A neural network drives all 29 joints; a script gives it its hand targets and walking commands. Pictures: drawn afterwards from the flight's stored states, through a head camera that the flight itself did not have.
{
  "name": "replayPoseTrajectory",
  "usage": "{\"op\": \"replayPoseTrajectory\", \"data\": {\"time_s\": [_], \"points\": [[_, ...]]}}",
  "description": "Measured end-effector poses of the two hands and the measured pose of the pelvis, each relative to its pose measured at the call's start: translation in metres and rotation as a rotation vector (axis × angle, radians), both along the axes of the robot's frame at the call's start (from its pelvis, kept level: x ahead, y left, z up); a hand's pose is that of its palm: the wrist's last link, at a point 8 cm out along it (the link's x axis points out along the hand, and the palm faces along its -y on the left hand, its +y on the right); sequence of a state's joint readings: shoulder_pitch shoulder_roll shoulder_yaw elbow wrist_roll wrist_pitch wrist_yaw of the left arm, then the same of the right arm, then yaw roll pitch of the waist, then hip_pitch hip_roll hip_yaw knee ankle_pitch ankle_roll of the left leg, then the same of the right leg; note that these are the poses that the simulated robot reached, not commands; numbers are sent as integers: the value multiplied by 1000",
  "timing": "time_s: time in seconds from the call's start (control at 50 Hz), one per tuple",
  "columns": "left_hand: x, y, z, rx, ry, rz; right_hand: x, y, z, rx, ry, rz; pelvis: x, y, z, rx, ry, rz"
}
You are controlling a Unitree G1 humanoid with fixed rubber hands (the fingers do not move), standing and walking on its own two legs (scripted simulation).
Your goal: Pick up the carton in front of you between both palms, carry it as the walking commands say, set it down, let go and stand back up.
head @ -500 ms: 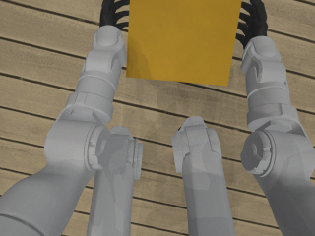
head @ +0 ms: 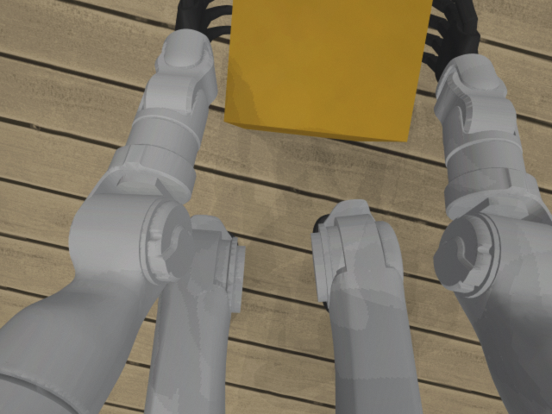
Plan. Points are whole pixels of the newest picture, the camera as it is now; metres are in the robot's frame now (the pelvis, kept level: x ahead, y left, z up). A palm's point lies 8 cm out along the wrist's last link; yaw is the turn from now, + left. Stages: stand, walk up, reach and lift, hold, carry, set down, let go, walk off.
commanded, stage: set down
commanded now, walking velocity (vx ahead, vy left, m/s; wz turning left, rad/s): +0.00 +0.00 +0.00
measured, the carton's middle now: (315, 63) +0.51 -0.10 -0.25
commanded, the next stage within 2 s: let go in 1.64 s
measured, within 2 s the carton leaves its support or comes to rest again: neither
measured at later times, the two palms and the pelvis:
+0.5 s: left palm (175, 58) +0.52 +0.09 -0.20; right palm (466, 83) +0.45 -0.29 -0.20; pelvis -0.01 +0.00 -0.01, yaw +0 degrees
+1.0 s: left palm out of the picture +0.53 +0.07 -0.05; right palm out of the picture +0.47 -0.30 -0.06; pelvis +0.00 -0.01 +0.06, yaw -2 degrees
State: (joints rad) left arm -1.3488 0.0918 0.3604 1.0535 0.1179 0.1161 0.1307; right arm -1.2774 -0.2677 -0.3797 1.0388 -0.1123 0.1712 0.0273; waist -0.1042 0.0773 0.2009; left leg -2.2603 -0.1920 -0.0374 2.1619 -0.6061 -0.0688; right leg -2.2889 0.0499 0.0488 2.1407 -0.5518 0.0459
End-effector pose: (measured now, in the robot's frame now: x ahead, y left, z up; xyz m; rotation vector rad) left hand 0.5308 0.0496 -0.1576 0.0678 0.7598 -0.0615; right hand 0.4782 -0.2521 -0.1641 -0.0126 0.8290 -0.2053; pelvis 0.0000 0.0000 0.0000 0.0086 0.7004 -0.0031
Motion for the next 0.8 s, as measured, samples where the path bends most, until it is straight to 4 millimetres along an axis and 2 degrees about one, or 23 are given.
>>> {"op": "replayPoseTrajectory", "data": {"time_s": [0.36, 0.48, 0.56, 0.68, 0.8], "points": [[2, 6, -8, 14, -29, -60, -2, -1, -11, 21, -46, -1, -4, 0, -6, 0, -41, -7], [-13, 33, -35, 61, 21, -18, -23, -29, -32, -30, -10, -85, -5, -2, -8, 5, -61, -11], [-16, 41, -42, 64, 8, -14, -23, -44, -34, -44, -43, -103, -6, -4, -10, 8, -73, -15], [-3, 36, -20, 45, -76, -8, -9, -49, -15, -31, -124, -100, -7, -6, -12, 13, -78, -24], [-2, 20, 27, 47, -129, -5, -6, -49, 32, -23, -194, -85, -6, -7, 6, 21, -73, -39]]}}
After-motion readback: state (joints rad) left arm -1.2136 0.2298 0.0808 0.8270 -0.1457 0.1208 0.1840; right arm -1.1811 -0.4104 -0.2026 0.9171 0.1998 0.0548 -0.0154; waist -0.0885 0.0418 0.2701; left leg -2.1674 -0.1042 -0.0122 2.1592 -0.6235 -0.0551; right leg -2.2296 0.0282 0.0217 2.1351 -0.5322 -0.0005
